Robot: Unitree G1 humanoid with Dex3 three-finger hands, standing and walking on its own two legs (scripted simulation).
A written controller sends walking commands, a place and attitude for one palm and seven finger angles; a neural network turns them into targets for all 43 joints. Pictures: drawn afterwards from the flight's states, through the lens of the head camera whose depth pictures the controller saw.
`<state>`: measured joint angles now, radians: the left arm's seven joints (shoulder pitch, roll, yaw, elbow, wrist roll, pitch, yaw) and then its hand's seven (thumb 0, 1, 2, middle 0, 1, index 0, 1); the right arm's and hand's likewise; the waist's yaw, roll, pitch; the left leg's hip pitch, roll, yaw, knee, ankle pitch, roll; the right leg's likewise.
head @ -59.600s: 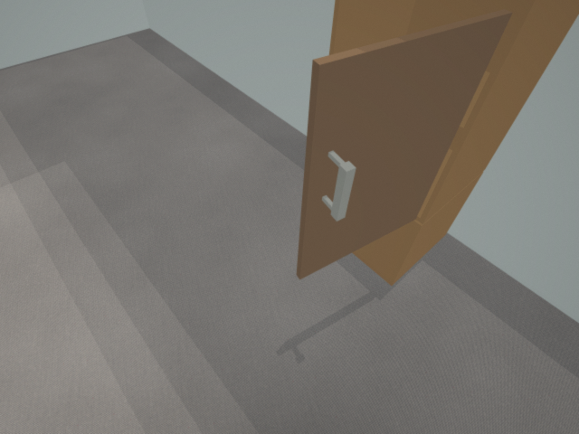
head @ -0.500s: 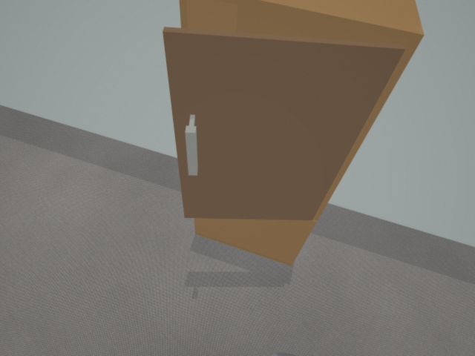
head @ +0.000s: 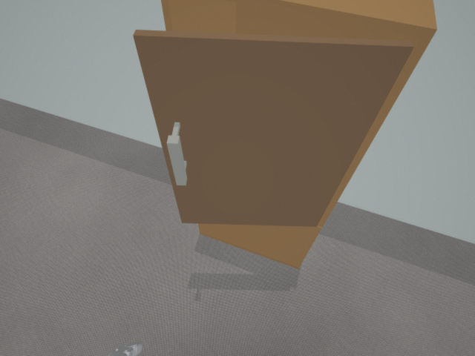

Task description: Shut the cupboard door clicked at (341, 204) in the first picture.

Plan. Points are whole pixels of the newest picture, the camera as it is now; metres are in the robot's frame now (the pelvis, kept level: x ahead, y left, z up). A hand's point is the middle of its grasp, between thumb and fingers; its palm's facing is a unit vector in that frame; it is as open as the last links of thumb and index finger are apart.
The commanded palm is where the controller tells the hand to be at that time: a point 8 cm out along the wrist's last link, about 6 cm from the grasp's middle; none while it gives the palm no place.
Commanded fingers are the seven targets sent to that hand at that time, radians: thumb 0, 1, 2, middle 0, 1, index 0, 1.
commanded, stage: come to a stop and stand still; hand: left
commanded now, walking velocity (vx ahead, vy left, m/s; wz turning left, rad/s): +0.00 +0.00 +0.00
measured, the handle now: (179, 155) +0.48 +0.15 +0.01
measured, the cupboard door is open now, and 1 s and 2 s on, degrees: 19 19 19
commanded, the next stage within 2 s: look again from close up in 0.92 s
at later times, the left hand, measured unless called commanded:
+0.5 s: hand out of the picture -0.04 +0.19 -0.17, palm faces -0.01 -0.98 -0.20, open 7.4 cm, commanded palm none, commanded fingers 0.00 0.90 0.90 -0.20 -0.30 -0.20 -0.30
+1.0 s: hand out of the picture -0.07 +0.17 -0.17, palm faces -0.01 -0.99 -0.14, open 7.3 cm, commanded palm none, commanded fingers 0.00 0.90 0.90 -0.20 -0.30 -0.20 -0.30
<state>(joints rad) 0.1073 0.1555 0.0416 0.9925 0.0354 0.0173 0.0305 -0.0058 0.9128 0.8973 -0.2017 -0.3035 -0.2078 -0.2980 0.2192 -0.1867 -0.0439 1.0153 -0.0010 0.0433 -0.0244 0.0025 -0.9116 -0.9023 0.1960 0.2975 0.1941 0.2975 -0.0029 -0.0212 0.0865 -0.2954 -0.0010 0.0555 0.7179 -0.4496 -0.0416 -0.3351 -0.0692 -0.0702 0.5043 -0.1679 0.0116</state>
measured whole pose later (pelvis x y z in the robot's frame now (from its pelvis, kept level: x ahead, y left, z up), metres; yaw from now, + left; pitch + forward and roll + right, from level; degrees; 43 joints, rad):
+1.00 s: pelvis -0.05 +0.01 +0.01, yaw -2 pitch -1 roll +0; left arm 0.31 0.12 0.01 1.14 0.01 0.01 0.03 0.00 0.91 0.90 -0.20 -0.30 -0.20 -0.30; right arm 0.34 -0.11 0.00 1.16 -0.01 0.00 -0.03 0.00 -0.91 -0.90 0.20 0.30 0.20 0.30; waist -0.01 -0.03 0.05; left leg -0.20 0.00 0.10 0.37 -0.16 0.04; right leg -0.14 0.00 0.00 0.39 -0.23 0.00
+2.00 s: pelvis +0.00 -0.01 +0.00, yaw +0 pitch +1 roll +0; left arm 0.33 0.17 0.01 1.09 0.03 0.00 0.01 0.00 0.91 0.90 -0.20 -0.30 -0.20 -0.30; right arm 0.28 -0.14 -0.01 1.10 -0.02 -0.01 -0.03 0.00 -0.91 -0.90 0.20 0.30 0.20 0.30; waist 0.00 -0.02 0.02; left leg -0.25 0.01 0.06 0.55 -0.32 0.02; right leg -0.16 0.01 -0.04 0.54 -0.39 -0.03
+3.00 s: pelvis -0.01 -0.08 +0.00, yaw +2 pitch -4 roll +0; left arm 0.24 0.28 0.01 0.93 0.03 0.01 0.01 0.00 0.90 0.90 -0.20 -0.30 -0.21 -0.30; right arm 0.31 -0.30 -0.05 0.98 -0.02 0.01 -0.01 0.00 -0.91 -0.90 0.20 0.30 0.20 0.30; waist -0.03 0.01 0.00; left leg -0.28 0.04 0.02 0.55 -0.20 0.00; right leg -0.20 0.02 -0.08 0.56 -0.28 -0.05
